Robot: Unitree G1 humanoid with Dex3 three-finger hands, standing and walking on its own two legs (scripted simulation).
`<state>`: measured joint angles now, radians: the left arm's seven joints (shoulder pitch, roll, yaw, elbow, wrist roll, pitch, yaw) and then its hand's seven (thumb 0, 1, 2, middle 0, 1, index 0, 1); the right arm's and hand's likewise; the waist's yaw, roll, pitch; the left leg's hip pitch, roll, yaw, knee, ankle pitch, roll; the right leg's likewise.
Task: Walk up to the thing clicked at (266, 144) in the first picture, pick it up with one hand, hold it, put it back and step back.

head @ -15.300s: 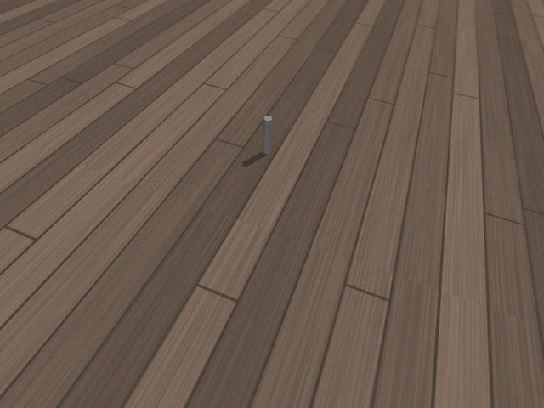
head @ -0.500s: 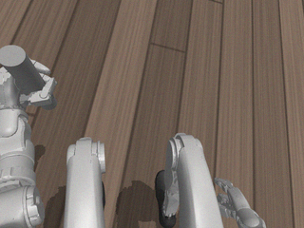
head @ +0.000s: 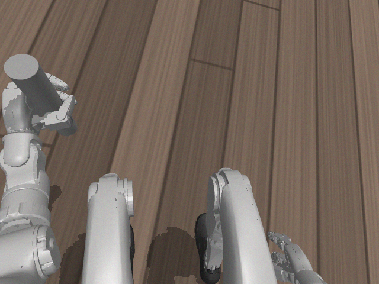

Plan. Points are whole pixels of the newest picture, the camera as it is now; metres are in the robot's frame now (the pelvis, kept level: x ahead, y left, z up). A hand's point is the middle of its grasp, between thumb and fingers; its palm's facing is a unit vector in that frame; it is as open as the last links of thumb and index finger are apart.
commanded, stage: lift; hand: left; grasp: from the side
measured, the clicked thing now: (50, 104) +0.45 +0.25 -0.03
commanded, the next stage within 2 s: none
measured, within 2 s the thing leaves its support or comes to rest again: neither
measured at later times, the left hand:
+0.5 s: hand (40, 95) +0.43 +0.23 +0.05, palm faces +0.12 -0.99 -0.04, open 5.6 cm
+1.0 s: hand out of the picture +0.40 +0.22 +0.23, palm faces +0.16 -0.99 -0.05, open 5.6 cm
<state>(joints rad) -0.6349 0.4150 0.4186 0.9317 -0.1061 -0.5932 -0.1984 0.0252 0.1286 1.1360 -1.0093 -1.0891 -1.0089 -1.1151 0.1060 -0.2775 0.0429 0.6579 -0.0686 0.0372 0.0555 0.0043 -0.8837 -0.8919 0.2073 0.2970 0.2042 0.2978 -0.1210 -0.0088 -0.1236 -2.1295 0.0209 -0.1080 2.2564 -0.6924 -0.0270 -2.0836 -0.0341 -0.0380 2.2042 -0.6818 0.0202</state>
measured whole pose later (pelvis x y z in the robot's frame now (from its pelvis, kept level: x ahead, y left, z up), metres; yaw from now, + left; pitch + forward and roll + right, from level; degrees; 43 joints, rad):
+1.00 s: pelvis +0.04 +0.00 +0.20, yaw +2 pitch +26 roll -3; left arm -0.19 0.27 0.21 0.27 -0.18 -0.26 -0.06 0.02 0.13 1.14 -1.00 -1.11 -1.01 -1.12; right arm 0.14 -0.23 -0.01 0.59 0.05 -0.01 -0.04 0.01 -0.88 -0.89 0.21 0.30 0.20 0.30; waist -0.04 0.03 -0.17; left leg -1.43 0.04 -0.06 1.61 -0.64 -0.02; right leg -1.39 -0.03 -0.05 1.56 -0.62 0.02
